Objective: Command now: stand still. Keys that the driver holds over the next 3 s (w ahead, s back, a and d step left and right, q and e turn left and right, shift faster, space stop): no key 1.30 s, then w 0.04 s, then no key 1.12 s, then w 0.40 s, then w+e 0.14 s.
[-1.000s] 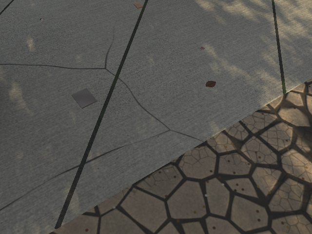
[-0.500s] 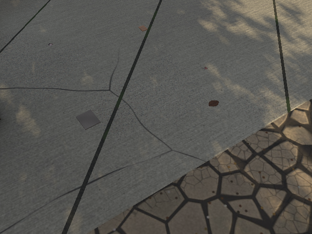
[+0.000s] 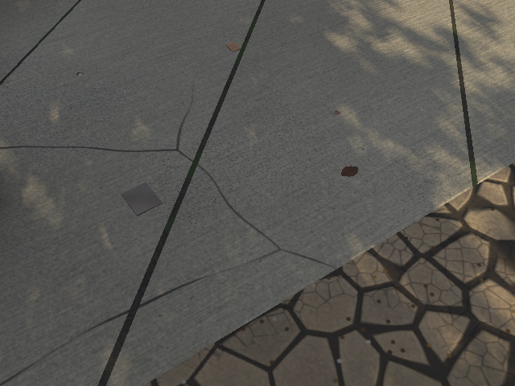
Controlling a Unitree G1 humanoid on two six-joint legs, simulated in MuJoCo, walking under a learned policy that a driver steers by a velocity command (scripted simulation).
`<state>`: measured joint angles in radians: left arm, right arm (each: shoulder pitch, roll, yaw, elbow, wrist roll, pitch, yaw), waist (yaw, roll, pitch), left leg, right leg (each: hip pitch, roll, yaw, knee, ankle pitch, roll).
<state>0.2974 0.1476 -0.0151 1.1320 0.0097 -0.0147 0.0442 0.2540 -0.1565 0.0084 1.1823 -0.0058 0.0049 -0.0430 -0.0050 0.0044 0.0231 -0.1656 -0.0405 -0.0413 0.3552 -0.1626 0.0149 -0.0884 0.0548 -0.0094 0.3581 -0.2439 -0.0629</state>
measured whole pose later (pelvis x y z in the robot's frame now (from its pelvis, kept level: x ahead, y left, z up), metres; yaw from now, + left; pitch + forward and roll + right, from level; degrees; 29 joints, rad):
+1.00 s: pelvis +0.02 -0.03 +0.00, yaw +0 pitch -1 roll +0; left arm 0.36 0.12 -0.02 1.14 0.01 -0.02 0.05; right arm 0.30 -0.13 0.02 1.20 0.00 0.01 -0.05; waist 0.00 0.01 0.02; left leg -0.17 0.00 -0.05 0.40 -0.22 -0.02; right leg -0.06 0.10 -0.02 0.34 -0.26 -0.10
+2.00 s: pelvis +0.03 -0.02 +0.00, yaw -1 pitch -1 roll +1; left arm 0.37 0.12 -0.02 1.14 0.01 -0.03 0.05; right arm 0.32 -0.12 0.02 1.18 0.00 0.00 -0.05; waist 0.00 0.00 0.03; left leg -0.15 -0.01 -0.04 0.41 -0.25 -0.01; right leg -0.05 0.08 -0.01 0.36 -0.30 -0.09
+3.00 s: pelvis +0.18 +0.07 -0.01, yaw -2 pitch -1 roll +0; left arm 0.43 0.19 0.03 1.08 0.02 -0.07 -0.01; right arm 0.25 -0.18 -0.06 1.00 -0.02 -0.07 0.01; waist 0.03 -0.04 0.04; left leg -0.25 -0.02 0.14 0.50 -0.24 0.08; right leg -0.32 -0.03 0.01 1.12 -0.33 -0.10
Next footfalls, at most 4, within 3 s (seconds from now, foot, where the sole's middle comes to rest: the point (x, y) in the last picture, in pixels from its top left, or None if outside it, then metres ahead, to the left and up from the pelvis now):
2.88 left None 0.24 0.14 -0.78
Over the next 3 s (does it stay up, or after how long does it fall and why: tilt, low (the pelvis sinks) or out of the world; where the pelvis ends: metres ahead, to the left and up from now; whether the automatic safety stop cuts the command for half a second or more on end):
stays up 0.18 0.07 -0.01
